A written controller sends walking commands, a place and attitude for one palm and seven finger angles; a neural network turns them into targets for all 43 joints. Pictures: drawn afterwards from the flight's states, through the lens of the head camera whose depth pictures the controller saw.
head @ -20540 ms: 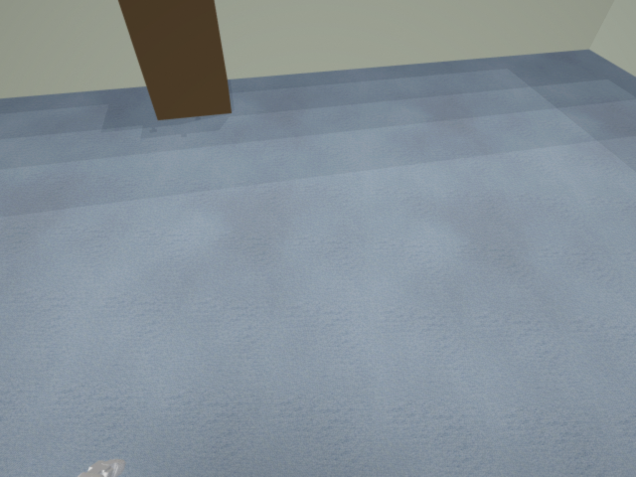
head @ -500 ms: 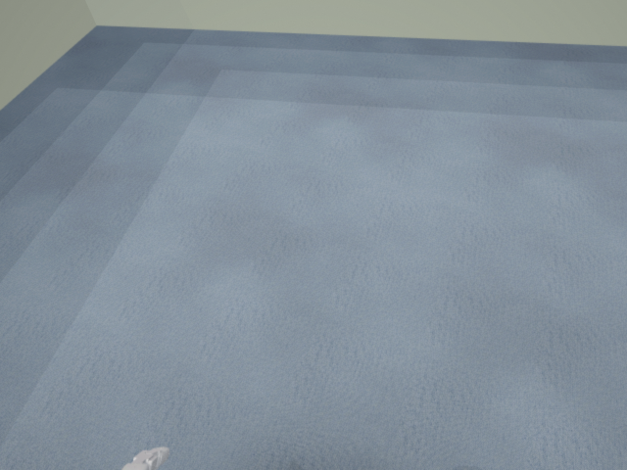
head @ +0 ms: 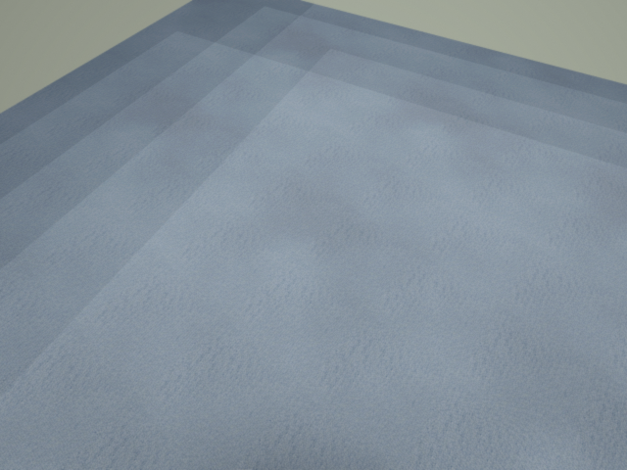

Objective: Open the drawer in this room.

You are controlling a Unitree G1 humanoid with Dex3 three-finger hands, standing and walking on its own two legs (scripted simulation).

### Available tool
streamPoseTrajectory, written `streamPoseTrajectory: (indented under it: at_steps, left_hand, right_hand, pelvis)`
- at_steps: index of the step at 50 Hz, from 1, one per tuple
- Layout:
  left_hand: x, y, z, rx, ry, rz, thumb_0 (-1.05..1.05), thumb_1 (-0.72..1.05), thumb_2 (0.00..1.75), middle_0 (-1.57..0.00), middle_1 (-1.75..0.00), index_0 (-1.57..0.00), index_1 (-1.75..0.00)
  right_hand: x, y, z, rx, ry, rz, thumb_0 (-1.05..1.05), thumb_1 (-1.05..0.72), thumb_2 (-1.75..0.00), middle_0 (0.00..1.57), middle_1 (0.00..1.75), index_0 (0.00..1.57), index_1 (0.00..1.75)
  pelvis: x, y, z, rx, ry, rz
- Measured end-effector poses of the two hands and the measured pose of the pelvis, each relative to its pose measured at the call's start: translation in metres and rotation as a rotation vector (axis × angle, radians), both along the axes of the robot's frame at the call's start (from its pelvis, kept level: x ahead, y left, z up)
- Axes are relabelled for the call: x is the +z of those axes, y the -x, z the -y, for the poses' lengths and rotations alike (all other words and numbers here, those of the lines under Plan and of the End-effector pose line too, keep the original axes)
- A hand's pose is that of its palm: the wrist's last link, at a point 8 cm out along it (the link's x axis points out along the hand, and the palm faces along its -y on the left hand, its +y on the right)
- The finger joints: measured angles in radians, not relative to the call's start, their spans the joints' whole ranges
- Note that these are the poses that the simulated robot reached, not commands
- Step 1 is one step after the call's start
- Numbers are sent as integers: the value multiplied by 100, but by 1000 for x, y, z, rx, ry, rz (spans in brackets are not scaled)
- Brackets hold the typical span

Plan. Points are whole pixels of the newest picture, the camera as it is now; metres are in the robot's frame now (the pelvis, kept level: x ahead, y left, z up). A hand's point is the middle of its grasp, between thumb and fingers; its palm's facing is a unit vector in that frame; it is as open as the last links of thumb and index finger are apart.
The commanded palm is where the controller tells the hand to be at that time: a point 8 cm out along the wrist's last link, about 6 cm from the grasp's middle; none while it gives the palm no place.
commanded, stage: turn or walk to find it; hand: left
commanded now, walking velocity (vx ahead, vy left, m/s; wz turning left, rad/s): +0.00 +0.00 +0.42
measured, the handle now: out of the picture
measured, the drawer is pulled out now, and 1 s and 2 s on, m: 0.00 0.00 0.00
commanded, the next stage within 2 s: stand and wait in 1.68 s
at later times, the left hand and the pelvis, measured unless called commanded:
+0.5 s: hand out of the picture +0.05 +0.18 -0.14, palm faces +0.20 -0.94 -0.28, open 7.4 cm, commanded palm none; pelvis -0.01 -0.03 +0.01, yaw +12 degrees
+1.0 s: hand out of the picture -0.11 +0.21 -0.17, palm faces +0.46 -0.85 -0.25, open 7.4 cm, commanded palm none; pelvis -0.04 +0.00 +0.01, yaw +24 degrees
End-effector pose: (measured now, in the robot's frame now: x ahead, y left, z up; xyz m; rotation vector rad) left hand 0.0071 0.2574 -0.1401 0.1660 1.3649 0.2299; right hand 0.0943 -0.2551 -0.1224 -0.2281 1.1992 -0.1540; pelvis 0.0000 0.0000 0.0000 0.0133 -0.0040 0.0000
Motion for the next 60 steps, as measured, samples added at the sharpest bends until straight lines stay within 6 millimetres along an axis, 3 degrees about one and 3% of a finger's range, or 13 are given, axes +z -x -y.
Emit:
streamPoseTrajectory:
  at_steps: [4, 12, 17, 22, 29, 35, 39, 45, 47, 54, 60]
  left_hand:
    - [3, 8, -17, 39, -4, -26, 1, 91, 90, -20, -30, -20, -29]
    - [22, -17, -21, 62, -12, 103, 1, 91, 90, -20, -30, -19, -29]
    - [29, -34, -6, 55, -28, 164, 1, 91, 90, -20, -30, -19, -29]
    - [33, -41, 18, 55, -61, 226, 1, 91, 90, -20, -30, -20, -29]
    - [40, -2, 45, 133, -61, 188, 1, 91, 90, -20, -30, -20, -29]
    - [34, 38, 54, 215, -36, 125, 1, 91, 90, -20, -30, -20, -29]
    - [25, 71, 51, 280, -17, 84, 1, 91, 90, -20, -30, -20, -29]
    - [-2, 125, 28, 385, 9, 14, 1, 91, 90, -20, -30, -20, -29]
    - [-3, 136, 21, 404, 8, -15, 1, 91, 90, -20, -30, -20, -29]
    - [16, 132, 5, 438, -13, 50, 1, 91, 90, -20, -30, -19, -29]
    - [26, 108, 6, 437, -47, 127, 1, 91, 90, -20, -30, -19, -29]
  right_hand:
    - [14, -18, -18, 50, 12, 57, 1, -91, -90, 20, 30, 19, 30]
    - [17, -17, -34, 100, -18, 38, 1, -90, -90, 20, 30, 20, 30]
    - [6, -1, -24, 94, -48, -6, 1, -90, -90, 20, 30, 20, 30]
    - [-18, 14, -1, 87, -78, -63, 1, -90, -90, 20, 30, 20, 30]
    - [-18, 17, 23, 129, -68, -132, 1, -91, -90, 20, 30, 19, 30]
    - [-11, 6, 21, 195, -44, -156, 1, -91, -90, 20, 30, 19, 30]
    - [-6, -14, 4, 264, -22, -136, 1, -91, -90, 20, 30, 19, 30]
    - [1, -51, -41, 378, 5, -8, 1, -91, -90, 20, 30, 19, 30]
    - [8, -57, -54, 403, 3, 27, 1, -91, -90, 20, 30, 19, 30]
    - [18, -58, -78, 458, -14, 37, 1, -90, -90, 20, 30, 20, 30]
    - [8, -49, -71, 469, -41, -5, 1, -90, -90, 20, 30, 20, 30]
  pelvis:
    - [7, 3, -9, 28, 16, 5]
    - [17, 7, -11, 92, 23, -1]
    - [16, 9, 2, 129, 15, -4]
    - [5, 10, 24, 167, -6, -9]
    - [12, 14, 38, 243, -18, 10]
    - [16, 15, 39, 301, -27, 5]
    - [14, 20, 32, 337, -20, 2]
    - [0, 32, 10, 388, 1, 4]
    - [2, 36, 6, 394, 3, 9]
    - [16, 42, 1, 446, 27, 7]
    - [16, 41, 10, 494, 21, -1]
